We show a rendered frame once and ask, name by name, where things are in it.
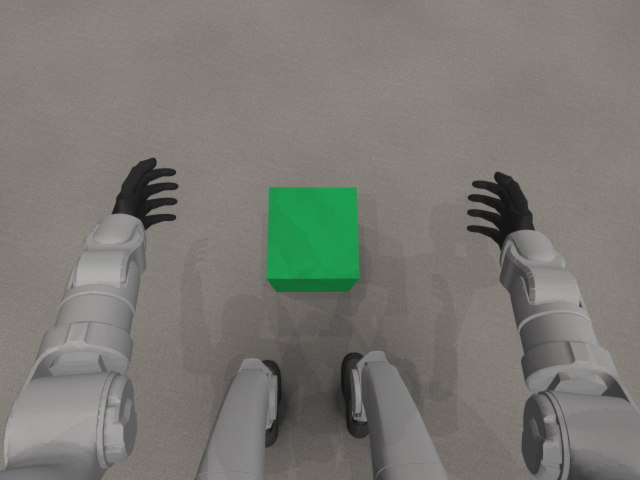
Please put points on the carton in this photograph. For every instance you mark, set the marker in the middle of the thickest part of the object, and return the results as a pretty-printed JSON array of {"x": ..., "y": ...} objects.
[{"x": 312, "y": 239}]

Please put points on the robot left upper arm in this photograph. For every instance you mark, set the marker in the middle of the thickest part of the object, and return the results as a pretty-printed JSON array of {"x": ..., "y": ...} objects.
[{"x": 71, "y": 427}]

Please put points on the robot right thigh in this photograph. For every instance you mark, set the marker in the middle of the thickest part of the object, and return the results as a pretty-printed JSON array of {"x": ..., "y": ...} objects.
[{"x": 401, "y": 447}]

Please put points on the right robot shin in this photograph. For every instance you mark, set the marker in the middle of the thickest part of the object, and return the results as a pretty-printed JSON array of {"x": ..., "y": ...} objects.
[{"x": 370, "y": 356}]

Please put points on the robot right upper arm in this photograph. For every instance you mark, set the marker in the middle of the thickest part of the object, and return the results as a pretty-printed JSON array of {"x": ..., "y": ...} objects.
[{"x": 573, "y": 436}]

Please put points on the robot right hand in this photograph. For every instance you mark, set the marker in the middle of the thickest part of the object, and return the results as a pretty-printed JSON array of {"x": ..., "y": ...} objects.
[{"x": 513, "y": 208}]

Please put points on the robot left hand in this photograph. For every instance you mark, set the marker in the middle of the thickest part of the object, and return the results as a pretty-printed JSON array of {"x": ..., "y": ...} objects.
[{"x": 135, "y": 191}]

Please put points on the robot left forearm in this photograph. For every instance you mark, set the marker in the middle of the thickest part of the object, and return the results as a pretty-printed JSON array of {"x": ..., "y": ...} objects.
[{"x": 92, "y": 330}]

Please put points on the robot right forearm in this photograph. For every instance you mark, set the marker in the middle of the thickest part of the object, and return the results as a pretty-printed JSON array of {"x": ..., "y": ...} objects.
[{"x": 561, "y": 351}]

